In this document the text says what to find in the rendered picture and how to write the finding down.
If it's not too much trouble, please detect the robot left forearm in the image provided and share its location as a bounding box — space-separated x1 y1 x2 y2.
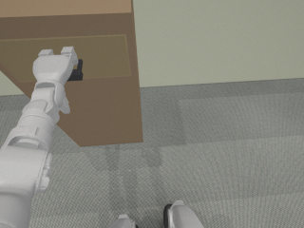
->
0 79 65 156

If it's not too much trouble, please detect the right robot shin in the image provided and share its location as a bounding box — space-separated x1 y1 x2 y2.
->
168 200 184 225

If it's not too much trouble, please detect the handle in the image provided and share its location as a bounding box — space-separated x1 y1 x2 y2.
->
67 59 84 82

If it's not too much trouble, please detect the robot left hand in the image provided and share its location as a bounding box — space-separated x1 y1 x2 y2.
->
32 46 79 114

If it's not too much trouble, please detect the drawer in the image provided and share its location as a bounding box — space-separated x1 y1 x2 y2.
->
0 34 130 82

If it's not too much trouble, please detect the robot right thigh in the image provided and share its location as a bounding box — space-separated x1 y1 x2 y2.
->
167 204 204 228

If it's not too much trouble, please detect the cabinet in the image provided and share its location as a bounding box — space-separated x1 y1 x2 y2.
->
0 0 143 147

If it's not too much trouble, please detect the left robot upper arm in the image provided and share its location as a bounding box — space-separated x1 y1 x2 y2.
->
0 145 53 228

